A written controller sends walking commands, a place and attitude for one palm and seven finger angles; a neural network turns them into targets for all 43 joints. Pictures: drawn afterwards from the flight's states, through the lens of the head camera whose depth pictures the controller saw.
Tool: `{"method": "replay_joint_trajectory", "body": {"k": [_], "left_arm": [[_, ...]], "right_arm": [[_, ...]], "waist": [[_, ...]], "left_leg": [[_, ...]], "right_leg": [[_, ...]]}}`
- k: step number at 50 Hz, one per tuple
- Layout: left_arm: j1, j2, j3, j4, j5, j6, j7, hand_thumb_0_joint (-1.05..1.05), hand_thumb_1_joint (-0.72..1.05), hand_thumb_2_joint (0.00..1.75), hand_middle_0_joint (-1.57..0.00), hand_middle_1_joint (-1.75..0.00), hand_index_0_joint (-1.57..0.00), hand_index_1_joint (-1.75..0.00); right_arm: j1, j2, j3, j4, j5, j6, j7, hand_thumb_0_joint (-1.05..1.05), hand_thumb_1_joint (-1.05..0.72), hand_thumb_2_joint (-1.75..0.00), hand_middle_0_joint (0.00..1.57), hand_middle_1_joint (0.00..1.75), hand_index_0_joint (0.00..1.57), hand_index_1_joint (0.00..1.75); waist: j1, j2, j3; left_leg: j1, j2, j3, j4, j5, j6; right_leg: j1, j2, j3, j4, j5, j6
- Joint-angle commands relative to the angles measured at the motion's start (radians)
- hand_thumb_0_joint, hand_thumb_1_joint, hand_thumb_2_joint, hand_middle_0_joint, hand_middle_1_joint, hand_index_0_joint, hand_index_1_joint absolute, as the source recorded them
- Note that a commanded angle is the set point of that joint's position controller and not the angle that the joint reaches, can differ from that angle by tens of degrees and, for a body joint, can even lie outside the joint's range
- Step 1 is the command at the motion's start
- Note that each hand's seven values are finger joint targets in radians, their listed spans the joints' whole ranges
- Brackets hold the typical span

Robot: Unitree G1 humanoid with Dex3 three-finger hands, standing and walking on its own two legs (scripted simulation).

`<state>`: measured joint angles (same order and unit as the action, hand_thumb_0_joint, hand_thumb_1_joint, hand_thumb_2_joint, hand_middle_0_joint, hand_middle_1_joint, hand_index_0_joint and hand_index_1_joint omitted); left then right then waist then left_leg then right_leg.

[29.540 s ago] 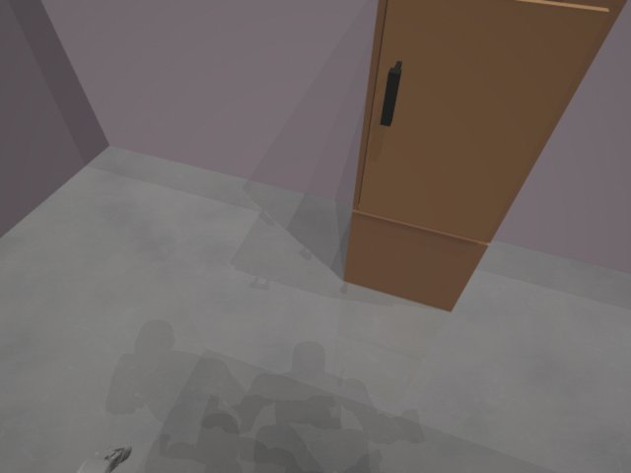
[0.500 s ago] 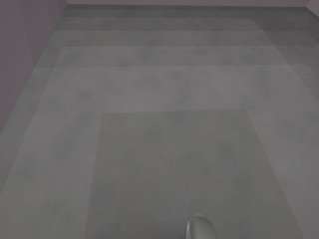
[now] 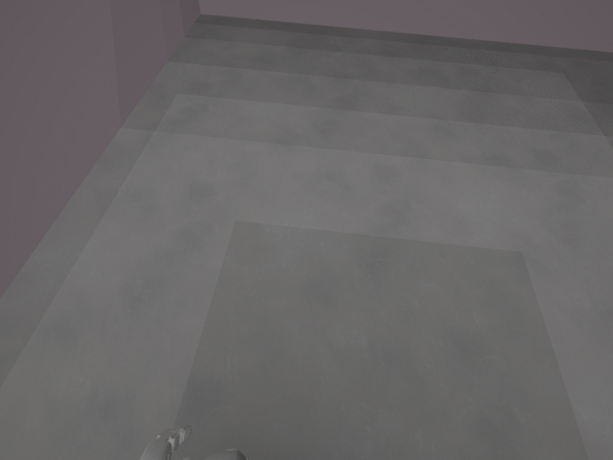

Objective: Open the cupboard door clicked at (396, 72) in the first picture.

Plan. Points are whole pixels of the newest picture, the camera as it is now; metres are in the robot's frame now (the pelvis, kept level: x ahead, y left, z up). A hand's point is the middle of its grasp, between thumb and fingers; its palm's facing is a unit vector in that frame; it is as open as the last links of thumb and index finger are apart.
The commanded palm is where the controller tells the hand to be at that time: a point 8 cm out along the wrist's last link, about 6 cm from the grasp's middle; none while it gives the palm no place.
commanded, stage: turn to face it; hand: left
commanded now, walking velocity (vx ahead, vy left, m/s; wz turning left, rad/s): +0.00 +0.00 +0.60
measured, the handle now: out of the picture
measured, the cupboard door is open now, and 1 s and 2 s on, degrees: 49 49 49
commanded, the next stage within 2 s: none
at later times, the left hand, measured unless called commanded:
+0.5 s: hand out of the picture +0.06 +0.19 -0.15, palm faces +0.27 -0.90 -0.34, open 7.4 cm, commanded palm none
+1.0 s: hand out of the picture -0.07 +0.13 -0.18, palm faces +0.61 -0.75 -0.25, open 7.3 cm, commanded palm none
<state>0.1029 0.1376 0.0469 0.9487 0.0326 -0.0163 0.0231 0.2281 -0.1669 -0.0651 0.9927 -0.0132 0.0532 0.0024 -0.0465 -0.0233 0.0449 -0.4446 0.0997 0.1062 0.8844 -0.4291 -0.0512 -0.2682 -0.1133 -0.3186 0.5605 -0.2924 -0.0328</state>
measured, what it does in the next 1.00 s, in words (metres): steps on the spot, turning left: left foot, then right foot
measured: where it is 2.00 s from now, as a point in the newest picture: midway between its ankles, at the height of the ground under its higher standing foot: outside the picture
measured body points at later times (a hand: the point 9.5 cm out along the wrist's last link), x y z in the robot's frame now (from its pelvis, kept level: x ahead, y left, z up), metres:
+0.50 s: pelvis +0.04 -0.05 -0.01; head +0.10 -0.07 +0.44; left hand +0.05 +0.24 -0.12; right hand +0.17 -0.27 -0.17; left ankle +0.01 +0.11 -0.71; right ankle +0.06 -0.14 -0.73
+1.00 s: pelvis +0.03 -0.06 -0.01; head +0.07 -0.01 +0.44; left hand -0.10 +0.17 -0.16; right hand +0.30 -0.17 -0.14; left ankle -0.03 +0.03 -0.73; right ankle +0.06 -0.16 -0.69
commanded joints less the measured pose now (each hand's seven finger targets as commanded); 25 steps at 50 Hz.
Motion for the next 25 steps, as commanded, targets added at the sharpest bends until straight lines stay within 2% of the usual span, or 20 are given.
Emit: {"method": "replay_joint_trajectory", "body": {"k": [1, 2, 3, 4, 5, 6, 7, 8, 10, 13, 15, 17, 18, 19, 20, 21, 22, 23, 24, 25], "left_arm": [[0.066, 0.184, 0.060, -0.048, -0.009, 0.005, 0.003, 0.00, 0.90, 0.90, -0.20, -0.30, -0.20, -0.30], [0.069, 0.172, 0.058, -0.059, -0.016, 0.012, 0.000, 0.00, 0.90, 0.90, -0.20, -0.30, -0.20, -0.30], [0.076, 0.113, 0.047, -0.096, -0.023, 0.019, -0.007, 0.00, 0.90, 0.90, -0.20, -0.30, -0.20, -0.30], [-0.025, 0.120, 0.034, -0.138, -0.015, 0.026, -0.005, 0.00, 0.90, 0.90, -0.20, -0.30, -0.20, -0.30], [-0.037, 0.128, 0.038, -0.161, -0.013, 0.025, -0.009, 0.00, 0.90, 0.90, -0.20, -0.30, -0.20, -0.30], [-0.048, 0.121, 0.045, -0.138, -0.004, 0.026, -0.008, 0.00, 0.90, 0.90, -0.20, -0.30, -0.20, -0.30], [-0.021, 0.137, 0.048, -0.118, -0.007, 0.029, -0.010, 0.00, 0.90, 0.90, -0.20, -0.30, -0.20, -0.30], [-0.002, 0.144, 0.047, -0.106, -0.008, 0.031, -0.015, 0.00, 0.90, 0.90, -0.20, -0.30, -0.20, -0.30], [0.038, 0.145, 0.043, -0.083, -0.013, 0.032, -0.018, 0.00, 0.90, 0.90, -0.20, -0.30, -0.20, -0.30], [0.044, 0.150, 0.036, -0.085, -0.018, 0.035, -0.015, 0.00, 0.90, 0.90, -0.20, -0.30, -0.20, -0.30], [0.024, 0.150, 0.032, -0.096, -0.022, 0.039, -0.012, 0.00, 0.90, 0.90, -0.20, -0.30, -0.20, -0.30], [0.037, 0.151, 0.029, -0.102, -0.024, 0.037, -0.011, 0.00, 0.90, 0.90, -0.20, -0.30, -0.20, -0.30], [0.061, 0.156, 0.030, -0.100, -0.026, 0.033, -0.011, 0.00, 0.90, 0.90, -0.20, -0.30, -0.20, -0.30], [0.091, 0.158, 0.031, -0.091, -0.028, 0.030, -0.011, 0.00, 0.90, 0.90, -0.20, -0.30, -0.20, -0.30], [0.143, 0.167, 0.035, -0.079, -0.028, 0.025, -0.009, 0.00, 0.90, 0.90, -0.20, -0.30, -0.20, -0.30], [0.195, 0.203, 0.043, -0.069, -0.023, 0.014, -0.005, 0.00, 0.90, 0.90, -0.20, -0.30, -0.20, -0.30], [0.224, 0.305, 0.063, -0.066, -0.005, 0.001, 0.006, 0.00, 0.90, 0.90, -0.20, -0.30, -0.20, -0.30], [0.209, 0.367, 0.064, -0.082, -0.008, 0.007, 0.012, 0.00, 0.90, 0.90, -0.20, -0.30, -0.20, -0.30], [0.170, 0.324, 0.053, -0.090, -0.011, 0.007, 0.014, 0.00, 0.90, 0.90, -0.20, -0.30, -0.20, -0.30], [0.108, 0.261, 0.043, -0.102, -0.012, 0.003, 0.018, 0.00, 0.90, 0.90, -0.20, -0.30, -0.20, -0.30]], "right_arm": [[0.092, -0.060, -0.009, -0.055, -0.008, -0.019, 0.010, 0.00, -0.90, -0.90, 0.20, 0.30, 0.20, 0.30], [0.137, -0.111, -0.020, -0.053, -0.011, -0.026, 0.011, 0.00, -0.90, -0.90, 0.20, 0.30, 0.20, 0.30], [0.176, -0.222, -0.043, -0.064, -0.020, -0.036, 0.005, 0.00, -0.90, -0.90, 0.20, 0.30, 0.20, 0.30], [0.222, -0.273, -0.051, -0.052, -0.024, -0.034, -0.012, 0.00, -0.90, -0.90, 0.20, 0.30, 0.20, 0.30], [0.197, -0.286, -0.053, -0.063, -0.025, -0.037, -0.016, 0.00, -0.90, -0.90, 0.20, 0.30, 0.20, 0.30], [0.143, -0.258, -0.049, -0.075, -0.022, -0.047, -0.023, 0.00, -0.90, -0.90, 0.20, 0.30, 0.20, 0.30], [0.088, -0.241, -0.041, -0.091, -0.018, -0.049, -0.028, 0.00, -0.90, -0.90, 0.20, 0.30, 0.20, 0.30], [0.052, -0.224, -0.033, -0.107, -0.014, -0.052, -0.030, 0.00, -0.90, -0.90, 0.20, 0.30, 0.20, 0.30], [0.046, -0.227, -0.031, -0.107, -0.011, -0.058, -0.031, 0.00, -0.90, -0.90, 0.20, 0.30, 0.20, 0.30], [0.046, -0.249, -0.038, -0.106, -0.010, -0.054, -0.027, 0.00, -0.90, -0.90, 0.20, 0.30, 0.20, 0.30], [0.037, -0.257, -0.044, -0.108, -0.014, -0.044, -0.020, 0.00, -0.90, -0.90, 0.20, 0.30, 0.20, 0.30], [0.004, -0.269, -0.049, -0.116, -0.017, -0.034, -0.015, 0.00, -0.90, -0.90, 0.20, 0.30, 0.20, 0.30], [-0.018, -0.272, -0.051, -0.123, -0.016, -0.029, -0.013, 0.00, -0.90, -0.90, 0.20, 0.30, 0.20, 0.30], [-0.040, -0.271, -0.054, -0.130, -0.015, -0.024, -0.011, 0.00, -0.90, -0.90, 0.20, 0.30, 0.20, 0.30], [-0.071, -0.270, -0.055, -0.137, -0.010, -0.021, -0.010, 0.00, -0.90, -0.90, 0.20, 0.30, 0.20, 0.30], [-0.084, -0.242, -0.054, -0.148, -0.001, -0.020, -0.006, 0.00, -0.90, -0.90, 0.20, 0.30, 0.20, 0.30], [-0.065, -0.163, -0.043, -0.163, 0.009, -0.020, 0.000, 0.00, -0.90, -0.90, 0.20, 0.30, 0.20, 0.30], [-0.087, -0.165, -0.045, -0.181, 0.004, -0.016, 0.004, 0.00, -0.90, -0.90, 0.20, 0.30, 0.20, 0.30], [-0.089, -0.186, -0.047, -0.173, -0.002, -0.010, 0.009, 0.00, -0.90, -0.90, 0.20, 0.30, 0.20, 0.30], [-0.087, -0.182, -0.049, -0.143, -0.005, 0.000, 0.011, 0.00, -0.90, -0.90, 0.20, 0.30, 0.20, 0.30]], "waist": [[0.009, -0.060, -0.063], [-0.017, 0.080, -0.087], [-0.032, 0.417, -0.106], [-0.075, 0.357, -0.117], [-0.045, 0.226, -0.128], [-0.029, 0.298, -0.127], [-0.004, 0.291, -0.121], [0.013, 0.266, -0.108], [0.028, 0.165, -0.134], [0.025, 0.137, -0.140], [0.016, 0.143, -0.113], [0.022, 0.176, -0.097], [0.030, 0.203, -0.097], [0.042, 0.195, -0.094], [0.070, 0.178, -0.098], [0.096, 0.080, -0.115], [0.106, -0.229, -0.125], [0.112, -0.354, -0.106], [0.089, -0.247, -0.077], [0.052, -0.241, -0.036]], "left_leg": [[0.150, -0.029, 0.023, -0.285, 0.146, 0.011], [0.233, 0.016, -0.076, -0.416, 0.285, 0.040], [0.333, 0.273, -0.451, -0.518, 0.607, 0.164], [0.340, 0.372, -0.568, -0.539, 0.786, 0.279], [0.304, 0.360, -0.492, -0.534, 0.641, 0.291], [0.300, 0.271, -0.459, -0.523, 0.664, 0.249], [0.297, 0.234, -0.404, -0.505, 0.669, 0.222], [0.285, 0.198, -0.334, -0.506, 0.674, 0.194], [0.336, 0.155, -0.293, -0.489, 0.750, 0.182], [0.352, 0.149, -0.293, -0.492, 0.707, 0.195], [0.293, 0.150, -0.321, -0.509, 0.599, 0.202], [0.243, 0.138, -0.345, -0.507, 0.524, 0.198], [0.219, 0.130, -0.355, -0.494, 0.509, 0.193], [0.166, 0.120, -0.366, -0.478, 0.475, 0.184], [0.106, 0.095, -0.362, -0.444, 0.421, 0.161], [0.021, 0.031, -0.325, -0.372, 0.301, 0.113], [-0.159, -0.116, -0.173, -0.136, 0.007, 0.031], [-0.176, -0.151, -0.127, 0.139, -0.213, 0.006], [-0.161, -0.103, -0.175, 0.286, -0.173, 0.019], [-0.170, -0.074, -0.183, 0.353, -0.097, 0.011]], "right_leg": [[0.005, -0.251, 0.107, -0.028, 0.225, -0.025], [-0.056, -0.199, 0.080, 0.110, 0.125, 0.022], [-0.286, -0.052, 0.068, 0.357, -0.281, 0.106], [-0.366, 0.009, 0.206, 0.552, -0.405, 0.108], [-0.346, -0.005, 0.281, 0.627, -0.314, 0.091], [-0.396, 0.007, 0.293, 0.661, -0.251, 0.098], [-0.397, 0.010, 0.316, 0.684, -0.188, 0.105], [-0.388, 0.009, 0.322, 0.685, -0.122, 0.112], [-0.368, 0.030, 0.315, 0.644, -0.085, 0.127], [-0.323, 0.043, 0.311, 0.521, -0.093, 0.134], [-0.259, 0.054, 0.304, 0.414, -0.123, 0.131], [-0.179, 0.074, 0.286, 0.271, -0.143, 0.124], [-0.127, 0.088, 0.276, 0.202, -0.138, 0.121], [-0.049, 0.102, 0.267, 0.126, -0.096, 0.115], [0.047, 0.106, 0.260, 0.009, -0.008, 0.112], [0.177, 0.059, 0.293, -0.153, 0.077, 0.104], [0.301, -0.210, 0.566, -0.294, 0.095, 0.029], [0.183, -0.405, 0.719, -0.314, 0.203, -0.074], [0.101, -0.379, 0.635, -0.287, 0.200, -0.115], [0.061, -0.306, 0.567, -0.280, 0.204, -0.095]]}}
